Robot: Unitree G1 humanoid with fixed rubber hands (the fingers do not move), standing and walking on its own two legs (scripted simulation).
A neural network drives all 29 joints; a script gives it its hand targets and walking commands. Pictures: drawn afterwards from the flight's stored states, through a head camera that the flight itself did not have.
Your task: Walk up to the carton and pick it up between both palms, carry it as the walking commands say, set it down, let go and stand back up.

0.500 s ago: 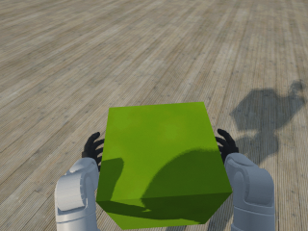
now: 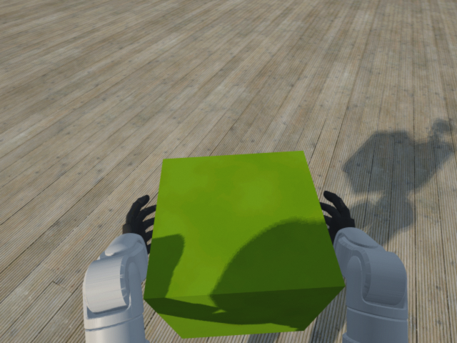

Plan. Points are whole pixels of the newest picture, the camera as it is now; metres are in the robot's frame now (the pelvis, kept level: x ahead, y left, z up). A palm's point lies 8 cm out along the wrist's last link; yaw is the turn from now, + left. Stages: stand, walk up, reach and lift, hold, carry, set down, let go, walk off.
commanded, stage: carry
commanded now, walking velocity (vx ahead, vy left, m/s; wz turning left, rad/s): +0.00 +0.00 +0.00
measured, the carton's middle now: (238, 251) +0.27 +0.00 +0.02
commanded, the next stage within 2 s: none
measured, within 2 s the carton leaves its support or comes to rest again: neither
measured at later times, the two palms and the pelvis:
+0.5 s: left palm (134, 238) +0.27 +0.17 +0.08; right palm (333, 232) +0.27 -0.16 +0.08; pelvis +0.01 +0.01 +0.00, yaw +0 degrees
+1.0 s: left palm (132, 237) +0.27 +0.18 +0.07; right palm (326, 229) +0.28 -0.15 +0.07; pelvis +0.01 +0.01 +0.00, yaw +0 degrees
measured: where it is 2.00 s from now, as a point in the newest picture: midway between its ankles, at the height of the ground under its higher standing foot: outside the picture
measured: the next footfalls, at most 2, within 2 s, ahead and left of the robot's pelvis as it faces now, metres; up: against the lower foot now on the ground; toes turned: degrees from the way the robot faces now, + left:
none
